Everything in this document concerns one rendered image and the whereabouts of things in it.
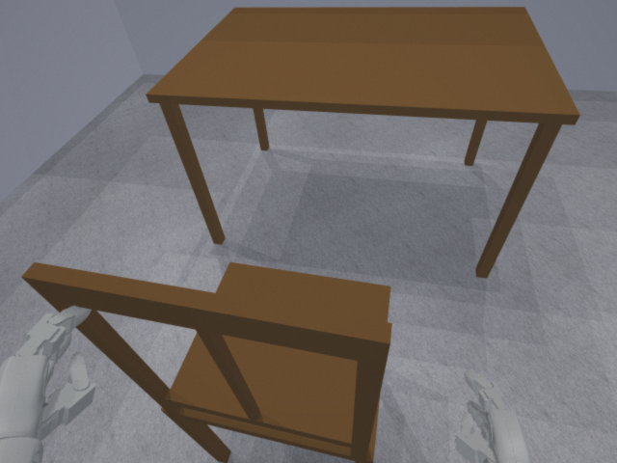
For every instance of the robot left hand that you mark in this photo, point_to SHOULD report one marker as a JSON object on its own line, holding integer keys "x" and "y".
{"x": 25, "y": 375}

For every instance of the robot right hand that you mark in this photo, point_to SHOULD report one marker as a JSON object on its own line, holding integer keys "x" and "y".
{"x": 503, "y": 437}

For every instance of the table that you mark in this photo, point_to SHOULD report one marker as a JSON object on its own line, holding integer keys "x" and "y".
{"x": 468, "y": 63}

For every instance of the left robot forearm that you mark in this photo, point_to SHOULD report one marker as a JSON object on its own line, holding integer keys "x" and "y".
{"x": 20, "y": 449}

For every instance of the chair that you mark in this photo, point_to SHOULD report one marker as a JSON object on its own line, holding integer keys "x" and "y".
{"x": 285, "y": 356}

